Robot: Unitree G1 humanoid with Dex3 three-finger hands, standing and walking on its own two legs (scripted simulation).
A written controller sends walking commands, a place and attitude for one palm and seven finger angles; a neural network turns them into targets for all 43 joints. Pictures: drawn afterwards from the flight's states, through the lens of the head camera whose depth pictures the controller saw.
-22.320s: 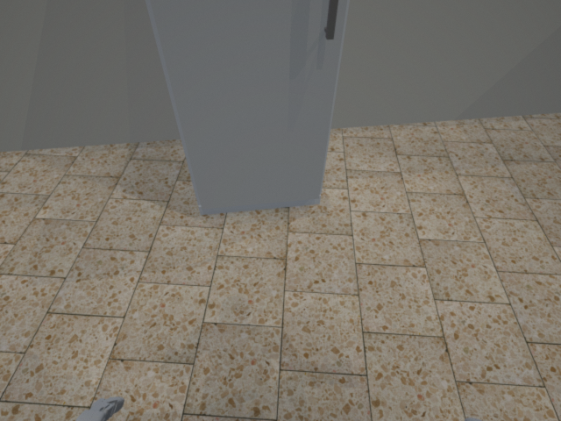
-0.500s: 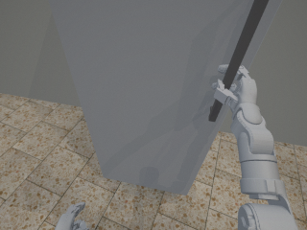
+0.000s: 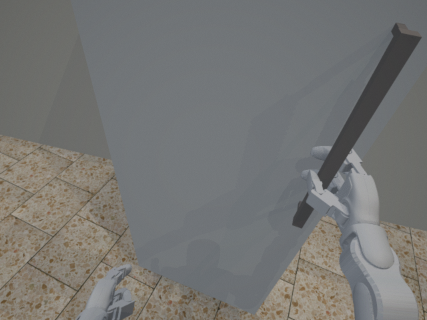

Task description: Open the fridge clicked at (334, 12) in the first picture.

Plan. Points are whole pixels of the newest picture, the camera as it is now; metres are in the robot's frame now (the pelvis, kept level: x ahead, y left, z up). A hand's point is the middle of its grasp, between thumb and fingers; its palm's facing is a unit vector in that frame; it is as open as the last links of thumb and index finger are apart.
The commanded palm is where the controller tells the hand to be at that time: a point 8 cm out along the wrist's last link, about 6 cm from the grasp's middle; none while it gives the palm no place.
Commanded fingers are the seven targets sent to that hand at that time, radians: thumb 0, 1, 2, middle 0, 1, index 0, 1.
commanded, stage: walk backward, drawing the door open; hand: right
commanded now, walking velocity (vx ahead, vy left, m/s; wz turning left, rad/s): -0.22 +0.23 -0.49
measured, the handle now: (335, 150) +0.33 -0.17 +0.22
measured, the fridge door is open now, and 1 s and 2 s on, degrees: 8 24 68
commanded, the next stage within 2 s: none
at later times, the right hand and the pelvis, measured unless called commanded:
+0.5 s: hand (305, 212) +0.25 -0.12 +0.16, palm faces +0.34 +0.91 -0.25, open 6.9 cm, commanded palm +0.20 -0.16 +0.16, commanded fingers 0.00 -0.90 -0.90 0.45 1.40 0.45 1.40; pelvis +0.03 +0.06 -0.04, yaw -14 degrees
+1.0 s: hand (270, 256) +0.18 -0.06 +0.16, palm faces +0.56 +0.80 -0.20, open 6.7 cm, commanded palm +0.12 -0.08 +0.16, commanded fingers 0.00 -0.90 -0.90 0.45 1.40 0.45 1.40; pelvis +0.00 +0.18 -0.04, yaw -25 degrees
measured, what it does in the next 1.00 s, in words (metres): steps to the left, turning right: left foot, then right foot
